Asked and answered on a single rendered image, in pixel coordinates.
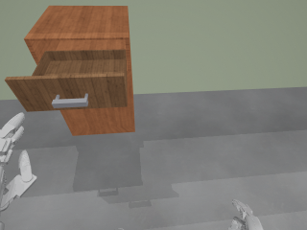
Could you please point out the robot left hand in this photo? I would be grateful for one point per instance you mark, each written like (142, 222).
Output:
(10, 134)

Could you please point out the robot right hand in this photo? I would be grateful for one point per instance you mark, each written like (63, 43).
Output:
(250, 222)

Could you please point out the cabinet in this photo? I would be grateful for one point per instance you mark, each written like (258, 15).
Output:
(80, 28)

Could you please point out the handle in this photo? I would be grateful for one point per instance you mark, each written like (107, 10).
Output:
(63, 103)

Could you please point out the drawer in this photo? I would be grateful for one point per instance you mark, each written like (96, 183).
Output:
(102, 74)

